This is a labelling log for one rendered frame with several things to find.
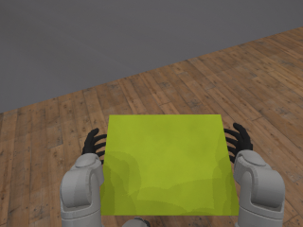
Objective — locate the robot left shin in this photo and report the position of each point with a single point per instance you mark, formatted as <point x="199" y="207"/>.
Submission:
<point x="139" y="218"/>

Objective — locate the right robot hand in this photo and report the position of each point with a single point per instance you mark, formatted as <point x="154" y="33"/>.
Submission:
<point x="243" y="143"/>

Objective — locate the carton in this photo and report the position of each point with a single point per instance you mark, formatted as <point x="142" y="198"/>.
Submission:
<point x="167" y="165"/>

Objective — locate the left robot hand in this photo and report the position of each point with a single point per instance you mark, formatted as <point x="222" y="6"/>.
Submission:
<point x="89" y="143"/>

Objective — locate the robot right forearm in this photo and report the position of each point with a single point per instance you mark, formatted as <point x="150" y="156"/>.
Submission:
<point x="262" y="194"/>

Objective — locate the robot left forearm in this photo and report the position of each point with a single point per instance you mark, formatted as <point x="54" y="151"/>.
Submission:
<point x="79" y="193"/>

